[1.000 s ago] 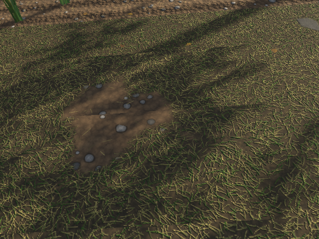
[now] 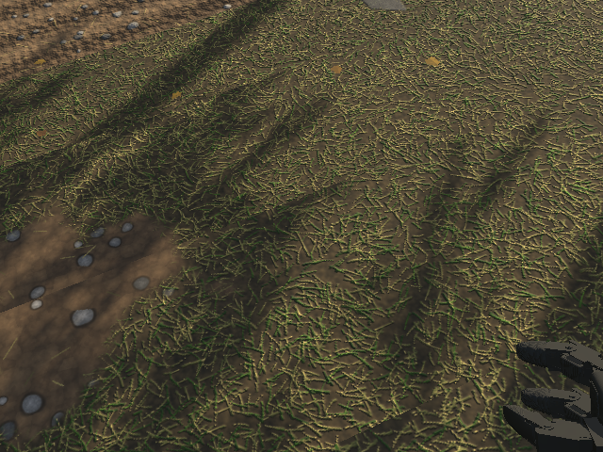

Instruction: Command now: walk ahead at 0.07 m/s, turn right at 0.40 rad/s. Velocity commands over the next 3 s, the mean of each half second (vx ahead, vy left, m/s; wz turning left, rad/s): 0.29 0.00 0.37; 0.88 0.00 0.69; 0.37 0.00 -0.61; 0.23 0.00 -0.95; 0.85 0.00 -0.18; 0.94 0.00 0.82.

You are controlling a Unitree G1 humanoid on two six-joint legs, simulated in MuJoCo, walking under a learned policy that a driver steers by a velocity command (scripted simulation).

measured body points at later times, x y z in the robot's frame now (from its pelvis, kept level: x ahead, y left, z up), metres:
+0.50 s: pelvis +0.15 -0.01 +0.01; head +0.17 -0.02 +0.45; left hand +0.18 +0.29 -0.08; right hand +0.37 -0.25 -0.09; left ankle +0.17 +0.13 -0.67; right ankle +0.14 -0.13 -0.73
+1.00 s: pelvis +0.44 +0.24 -0.16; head +0.48 +0.27 +0.29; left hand +0.19 +0.38 -0.28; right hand +0.76 +0.17 -0.25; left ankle +0.47 +0.36 -0.89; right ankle +0.25 -0.11 -0.61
